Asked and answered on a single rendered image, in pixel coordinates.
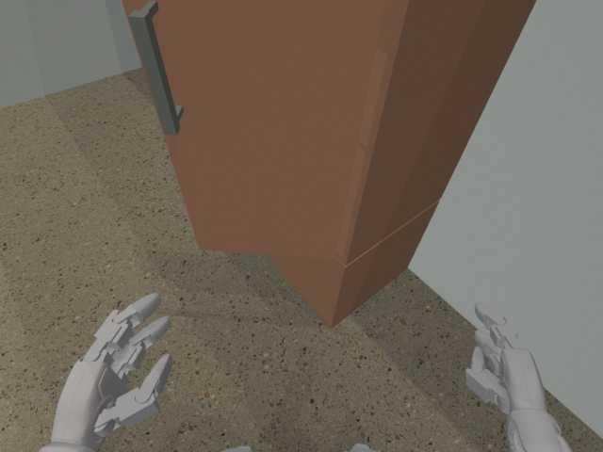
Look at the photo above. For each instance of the handle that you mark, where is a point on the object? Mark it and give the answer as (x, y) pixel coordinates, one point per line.
(144, 33)

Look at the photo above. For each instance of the right robot forearm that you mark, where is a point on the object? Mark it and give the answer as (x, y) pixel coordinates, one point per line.
(531, 430)

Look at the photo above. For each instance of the cupboard door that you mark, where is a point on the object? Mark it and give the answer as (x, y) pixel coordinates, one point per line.
(274, 93)

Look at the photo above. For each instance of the right robot hand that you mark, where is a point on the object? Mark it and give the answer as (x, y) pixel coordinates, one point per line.
(515, 366)

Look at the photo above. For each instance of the left robot hand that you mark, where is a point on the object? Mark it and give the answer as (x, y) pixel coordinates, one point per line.
(81, 416)

